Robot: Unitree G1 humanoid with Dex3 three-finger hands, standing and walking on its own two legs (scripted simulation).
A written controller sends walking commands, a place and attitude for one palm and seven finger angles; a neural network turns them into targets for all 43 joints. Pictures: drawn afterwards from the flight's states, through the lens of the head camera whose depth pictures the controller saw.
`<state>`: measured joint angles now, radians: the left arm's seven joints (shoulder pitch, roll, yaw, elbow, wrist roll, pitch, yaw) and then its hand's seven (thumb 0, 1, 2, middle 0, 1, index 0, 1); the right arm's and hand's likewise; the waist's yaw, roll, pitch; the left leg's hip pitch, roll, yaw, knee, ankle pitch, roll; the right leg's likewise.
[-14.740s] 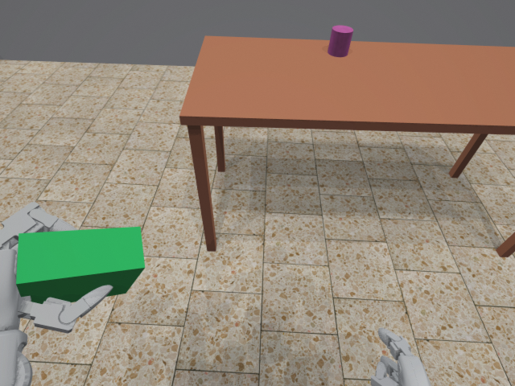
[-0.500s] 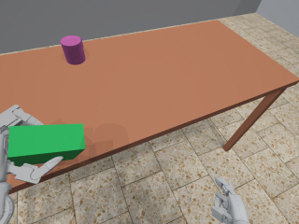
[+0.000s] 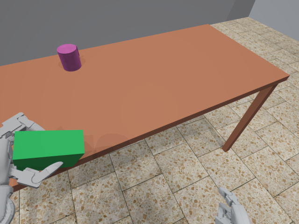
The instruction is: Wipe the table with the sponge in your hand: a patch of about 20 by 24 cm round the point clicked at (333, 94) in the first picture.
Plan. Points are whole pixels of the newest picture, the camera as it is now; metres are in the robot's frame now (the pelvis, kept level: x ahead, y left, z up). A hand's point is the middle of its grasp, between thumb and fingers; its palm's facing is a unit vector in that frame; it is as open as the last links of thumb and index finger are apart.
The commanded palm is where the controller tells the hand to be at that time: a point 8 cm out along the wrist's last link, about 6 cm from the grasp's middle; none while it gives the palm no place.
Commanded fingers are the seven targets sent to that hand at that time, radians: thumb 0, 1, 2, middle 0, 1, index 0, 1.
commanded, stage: come to a stop and stand still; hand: left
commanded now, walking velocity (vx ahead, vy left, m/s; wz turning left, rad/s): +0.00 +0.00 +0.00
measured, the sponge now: (58, 151) +0.23 +0.22 +0.13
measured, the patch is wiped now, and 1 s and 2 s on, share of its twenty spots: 0.00 0.00 0.00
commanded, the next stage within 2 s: look again from close up in 0.70 s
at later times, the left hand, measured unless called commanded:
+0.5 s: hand (35, 142) +0.23 +0.26 +0.16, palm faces +0.39 -0.84 -0.37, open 9.3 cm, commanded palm +0.17 +0.28 +0.18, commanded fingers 0.00 0.10 1.30 -1.20 -1.60 -1.20 -1.60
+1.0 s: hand (30, 144) +0.22 +0.26 +0.16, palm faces +0.42 -0.84 -0.36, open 9.3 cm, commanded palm +0.16 +0.29 +0.18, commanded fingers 0.00 0.10 1.30 -1.20 -1.60 -1.20 -1.60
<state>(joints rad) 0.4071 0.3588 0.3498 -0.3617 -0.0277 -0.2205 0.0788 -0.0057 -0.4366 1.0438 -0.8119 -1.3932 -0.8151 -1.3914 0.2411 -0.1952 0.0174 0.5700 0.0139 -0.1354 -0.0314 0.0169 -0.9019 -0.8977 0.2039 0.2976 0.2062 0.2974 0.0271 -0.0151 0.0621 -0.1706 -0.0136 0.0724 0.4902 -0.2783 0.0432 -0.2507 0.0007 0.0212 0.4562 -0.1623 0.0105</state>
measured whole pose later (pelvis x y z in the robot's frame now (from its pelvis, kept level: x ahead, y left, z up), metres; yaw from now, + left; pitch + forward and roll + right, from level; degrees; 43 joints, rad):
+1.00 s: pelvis +0.01 +0.01 +0.00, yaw +1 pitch -2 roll -1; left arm 0.41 0.35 0.35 -0.45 -0.02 -0.20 0.11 -0.01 -0.44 1.05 -0.81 -1.40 -0.81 -1.40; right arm 0.21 -0.19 0.01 0.57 0.01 -0.12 -0.03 0.02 -0.90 -0.90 0.20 0.30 0.21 0.30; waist 0.04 -0.03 0.08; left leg -0.14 -0.02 0.05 0.45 -0.27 0.05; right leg -0.20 -0.01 0.00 0.39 -0.14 0.02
